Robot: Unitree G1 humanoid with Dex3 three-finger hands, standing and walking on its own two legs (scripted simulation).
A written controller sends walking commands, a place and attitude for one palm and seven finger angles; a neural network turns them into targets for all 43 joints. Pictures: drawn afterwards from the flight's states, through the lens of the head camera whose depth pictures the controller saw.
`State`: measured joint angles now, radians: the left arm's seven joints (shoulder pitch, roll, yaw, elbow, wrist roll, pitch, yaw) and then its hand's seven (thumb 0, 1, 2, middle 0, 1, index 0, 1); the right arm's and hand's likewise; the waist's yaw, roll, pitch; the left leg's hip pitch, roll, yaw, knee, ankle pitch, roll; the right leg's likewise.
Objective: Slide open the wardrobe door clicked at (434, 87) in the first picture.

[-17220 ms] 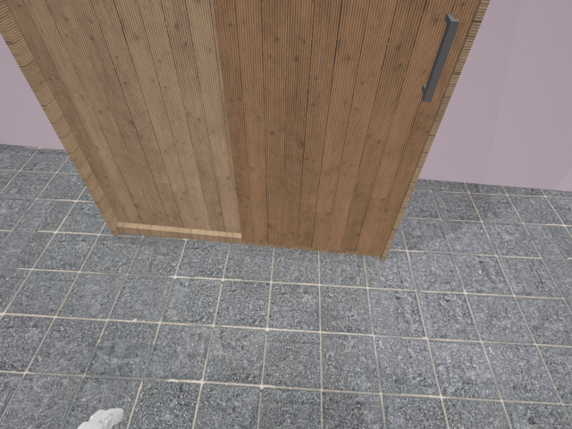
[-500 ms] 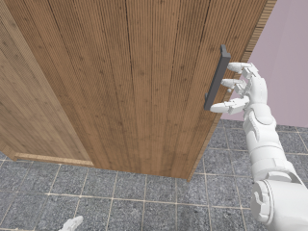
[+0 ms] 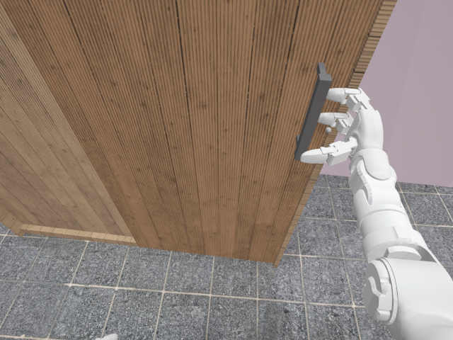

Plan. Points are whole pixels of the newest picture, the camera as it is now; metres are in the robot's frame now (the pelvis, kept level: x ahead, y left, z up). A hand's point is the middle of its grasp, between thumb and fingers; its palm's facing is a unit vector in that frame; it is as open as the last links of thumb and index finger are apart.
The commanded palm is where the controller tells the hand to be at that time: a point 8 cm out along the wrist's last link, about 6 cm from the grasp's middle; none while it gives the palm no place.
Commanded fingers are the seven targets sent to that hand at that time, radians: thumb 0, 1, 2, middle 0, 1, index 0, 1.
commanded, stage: slide the fingers in behind the handle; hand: right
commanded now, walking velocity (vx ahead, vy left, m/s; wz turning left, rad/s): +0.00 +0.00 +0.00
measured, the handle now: (309, 115) +0.51 -0.09 +0.14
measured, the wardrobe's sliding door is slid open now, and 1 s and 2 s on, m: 0.00 0.00 0.00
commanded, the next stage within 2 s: grip the handle and tug to test in 1.62 s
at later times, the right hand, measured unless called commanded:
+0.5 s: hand (315, 130) +0.46 -0.10 +0.14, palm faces -0.01 +1.00 +0.00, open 14.0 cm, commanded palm +0.43 -0.15 +0.14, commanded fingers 0.00 0.50 -0.30 0.30 1.20 0.30 1.20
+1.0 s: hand (301, 131) +0.45 -0.07 +0.14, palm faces -0.02 +1.00 +0.01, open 13.9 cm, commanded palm +0.43 -0.13 +0.14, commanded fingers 0.00 0.50 -0.30 0.30 1.20 0.30 1.20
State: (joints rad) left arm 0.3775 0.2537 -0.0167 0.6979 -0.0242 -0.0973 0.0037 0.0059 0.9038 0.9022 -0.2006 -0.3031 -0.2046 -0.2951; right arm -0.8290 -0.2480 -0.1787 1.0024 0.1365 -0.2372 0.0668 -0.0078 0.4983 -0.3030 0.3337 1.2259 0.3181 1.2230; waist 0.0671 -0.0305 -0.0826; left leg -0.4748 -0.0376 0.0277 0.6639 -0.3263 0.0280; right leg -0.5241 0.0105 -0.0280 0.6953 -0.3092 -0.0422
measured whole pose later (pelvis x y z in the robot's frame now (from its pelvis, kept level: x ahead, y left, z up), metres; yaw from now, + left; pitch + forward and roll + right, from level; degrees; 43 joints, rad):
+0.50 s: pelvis +0.00 +0.01 +0.00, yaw +0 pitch +7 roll +1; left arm 0.35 0.25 -0.02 0.69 -0.02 -0.09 0.01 0.01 0.90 0.90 -0.20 -0.30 -0.20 -0.30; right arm -0.77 -0.20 -0.15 0.90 0.13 -0.21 0.01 -0.01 0.50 -0.30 0.30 1.20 0.30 1.20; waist 0.06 -0.03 -0.07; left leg -0.45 -0.04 0.03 0.65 -0.33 0.04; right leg -0.49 0.00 -0.03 0.68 -0.31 -0.03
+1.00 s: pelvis +0.01 +0.01 +0.00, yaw +0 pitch +7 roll +0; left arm 0.33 0.24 -0.01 0.68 -0.02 -0.07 0.01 0.01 0.90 0.90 -0.20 -0.30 -0.20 -0.30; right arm -0.73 -0.14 -0.13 0.84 0.13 -0.18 -0.02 -0.01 0.50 -0.30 0.30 1.20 0.31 1.20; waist 0.06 -0.03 -0.07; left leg -0.42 -0.05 0.02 0.63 -0.33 0.05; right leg -0.46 0.00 -0.03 0.65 -0.31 -0.02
